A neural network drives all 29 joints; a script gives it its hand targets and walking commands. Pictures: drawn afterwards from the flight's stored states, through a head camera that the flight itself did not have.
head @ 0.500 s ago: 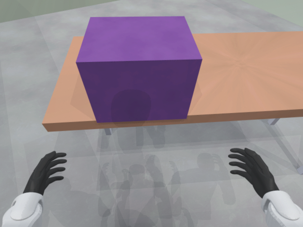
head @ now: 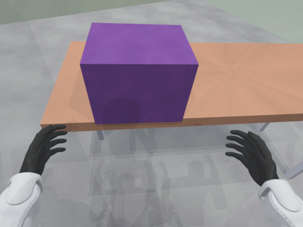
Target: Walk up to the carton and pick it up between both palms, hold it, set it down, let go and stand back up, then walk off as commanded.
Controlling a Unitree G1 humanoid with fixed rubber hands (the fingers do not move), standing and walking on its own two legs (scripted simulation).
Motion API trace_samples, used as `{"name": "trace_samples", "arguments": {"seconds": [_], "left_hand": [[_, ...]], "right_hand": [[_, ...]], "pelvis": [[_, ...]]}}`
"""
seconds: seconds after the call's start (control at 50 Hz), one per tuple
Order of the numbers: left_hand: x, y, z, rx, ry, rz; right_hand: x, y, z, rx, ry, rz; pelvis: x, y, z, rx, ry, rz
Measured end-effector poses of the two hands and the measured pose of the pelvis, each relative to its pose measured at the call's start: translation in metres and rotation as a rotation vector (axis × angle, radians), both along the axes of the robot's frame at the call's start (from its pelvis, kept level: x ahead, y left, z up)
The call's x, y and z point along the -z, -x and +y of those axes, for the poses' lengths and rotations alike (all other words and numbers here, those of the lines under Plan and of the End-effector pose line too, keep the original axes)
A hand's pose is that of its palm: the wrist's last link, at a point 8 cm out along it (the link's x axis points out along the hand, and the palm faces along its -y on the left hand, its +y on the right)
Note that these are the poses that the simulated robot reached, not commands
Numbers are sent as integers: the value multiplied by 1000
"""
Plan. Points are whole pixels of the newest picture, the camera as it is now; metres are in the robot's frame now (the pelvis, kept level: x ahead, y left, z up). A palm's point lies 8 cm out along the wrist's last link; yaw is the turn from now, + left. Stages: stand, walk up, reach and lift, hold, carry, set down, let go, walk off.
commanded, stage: reach and lift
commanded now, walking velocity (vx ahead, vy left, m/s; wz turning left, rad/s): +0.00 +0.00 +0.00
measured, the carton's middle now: (138, 74) +0.54 +0.06 +0.12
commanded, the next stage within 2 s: none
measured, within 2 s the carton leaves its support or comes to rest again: neither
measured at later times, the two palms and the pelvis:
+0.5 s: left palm (45, 127) +0.32 +0.26 +0.12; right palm (246, 131) +0.32 -0.20 +0.14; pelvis +0.01 +0.02 +0.00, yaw -3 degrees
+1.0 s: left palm (49, 93) +0.38 +0.26 +0.17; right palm (244, 101) +0.38 -0.20 +0.17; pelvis +0.02 +0.01 +0.00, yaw -3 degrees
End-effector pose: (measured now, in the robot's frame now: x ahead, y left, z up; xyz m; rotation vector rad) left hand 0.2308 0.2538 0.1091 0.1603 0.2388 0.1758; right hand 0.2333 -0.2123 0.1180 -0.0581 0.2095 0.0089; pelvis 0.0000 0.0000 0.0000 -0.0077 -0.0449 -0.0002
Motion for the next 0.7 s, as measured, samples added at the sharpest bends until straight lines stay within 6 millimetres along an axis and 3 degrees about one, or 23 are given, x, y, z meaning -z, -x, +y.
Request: {"name": "trace_samples", "arguments": {"seconds": [0.18, 0.3, 0.38, 0.46, 0.58, 0.7], "left_hand": [[7, -11, 16, 13, 58, 17], [3, -38, 14, 28, 69, 10], [-4, -62, 8, 45, 54, 25], [-11, -80, 9, 11, 59, 23], [-17, -88, 2, -25, 52, 53], [-33, -99, 2, -49, 23, 43]], "right_hand": [[-12, -6, 22, 7, 26, 7], [-16, -33, 32, 5, 15, 22], [-21, -63, 27, 12, -26, 11], [-22, -80, 18, 26, -32, 14], [-14, -86, 1, 39, -51, 45], [-17, -93, -1, 44, -89, 17]], "pelvis": [[0, -4, 18, -1, 4, 5], [-2, -4, 32, 4, 20, 8], [-4, -4, 36, 17, 33, 12], [-3, -4, 30, 42, 20, 15], [-3, -9, 18, 55, 9, 22], [-3, -15, 15, 55, 6, 30]]}}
